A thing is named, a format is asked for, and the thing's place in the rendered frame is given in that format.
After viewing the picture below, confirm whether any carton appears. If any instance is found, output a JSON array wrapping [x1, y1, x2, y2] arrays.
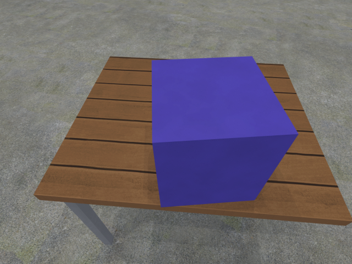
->
[[152, 56, 298, 207]]

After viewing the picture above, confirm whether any table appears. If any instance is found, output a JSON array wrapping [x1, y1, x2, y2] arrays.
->
[[34, 56, 352, 245]]

